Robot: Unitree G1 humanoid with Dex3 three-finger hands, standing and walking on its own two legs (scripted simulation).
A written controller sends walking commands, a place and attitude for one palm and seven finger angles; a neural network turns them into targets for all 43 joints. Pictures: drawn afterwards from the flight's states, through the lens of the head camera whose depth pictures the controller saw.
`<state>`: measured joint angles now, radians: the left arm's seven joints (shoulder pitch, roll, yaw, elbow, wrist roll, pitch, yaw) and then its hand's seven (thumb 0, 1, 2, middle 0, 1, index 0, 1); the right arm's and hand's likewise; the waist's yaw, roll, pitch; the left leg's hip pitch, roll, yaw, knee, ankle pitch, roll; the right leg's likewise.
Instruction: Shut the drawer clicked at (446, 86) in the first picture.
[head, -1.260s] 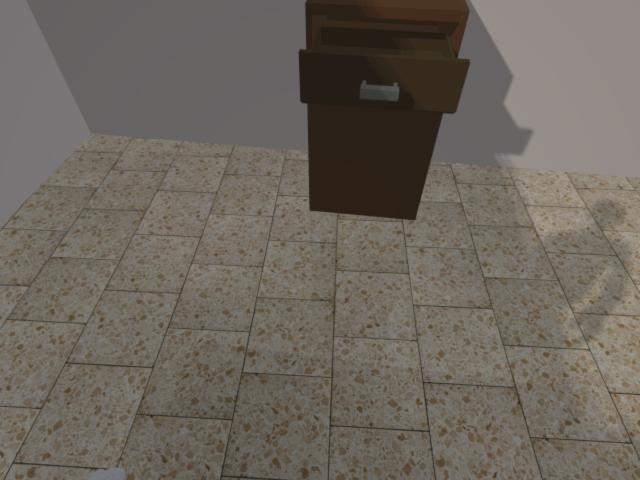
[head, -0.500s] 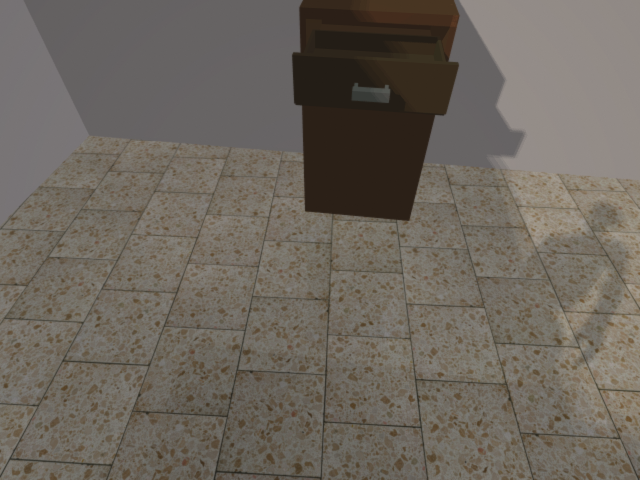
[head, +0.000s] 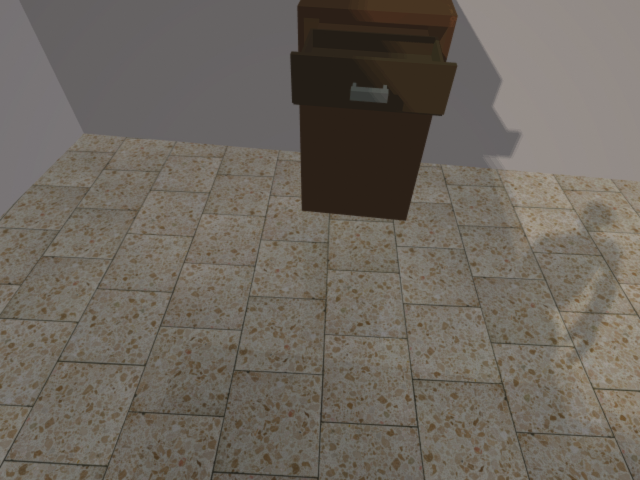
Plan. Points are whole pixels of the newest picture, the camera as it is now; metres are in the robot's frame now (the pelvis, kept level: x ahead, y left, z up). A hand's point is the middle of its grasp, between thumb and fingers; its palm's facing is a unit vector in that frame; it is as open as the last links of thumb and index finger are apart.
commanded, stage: look at it before walking up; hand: left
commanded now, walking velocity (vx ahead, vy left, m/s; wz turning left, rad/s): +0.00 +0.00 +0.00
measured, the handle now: (369, 90) +1.07 -0.07 -0.01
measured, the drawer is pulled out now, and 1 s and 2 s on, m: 0.28 0.28 0.28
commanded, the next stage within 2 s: walk to a spot facing it in 0.18 s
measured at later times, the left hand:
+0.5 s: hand out of the picture +0.05 +0.22 -0.18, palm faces -0.06 -0.96 -0.26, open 7.4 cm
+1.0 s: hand (233, 478) +0.17 +0.14 -0.17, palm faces -0.22 -0.96 -0.18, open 7.4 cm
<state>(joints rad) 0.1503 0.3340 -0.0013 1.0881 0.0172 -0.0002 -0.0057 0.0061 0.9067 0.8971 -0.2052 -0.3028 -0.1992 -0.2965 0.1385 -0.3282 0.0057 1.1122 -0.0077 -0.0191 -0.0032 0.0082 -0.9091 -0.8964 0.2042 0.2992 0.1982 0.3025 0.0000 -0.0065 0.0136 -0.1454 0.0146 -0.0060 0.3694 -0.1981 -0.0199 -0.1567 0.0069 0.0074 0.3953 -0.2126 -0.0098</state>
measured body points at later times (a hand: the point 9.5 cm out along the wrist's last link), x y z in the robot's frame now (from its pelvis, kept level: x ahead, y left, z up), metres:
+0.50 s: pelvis +0.03 +0.00 -0.01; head +0.02 +0.00 +0.44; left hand +0.06 +0.27 -0.16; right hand +0.06 -0.27 -0.15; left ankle +0.00 +0.13 -0.75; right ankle +0.00 -0.11 -0.74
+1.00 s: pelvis +0.17 -0.04 +0.00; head +0.19 -0.05 +0.45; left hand +0.18 +0.19 -0.15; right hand +0.22 -0.30 -0.14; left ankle +0.33 +0.07 -0.69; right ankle +0.05 -0.11 -0.75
